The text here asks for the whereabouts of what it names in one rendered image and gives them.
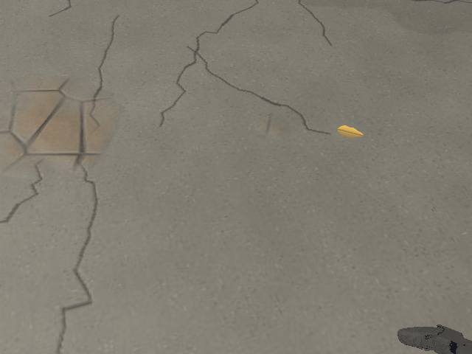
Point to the robot right hand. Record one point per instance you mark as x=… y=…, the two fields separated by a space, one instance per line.
x=440 y=339

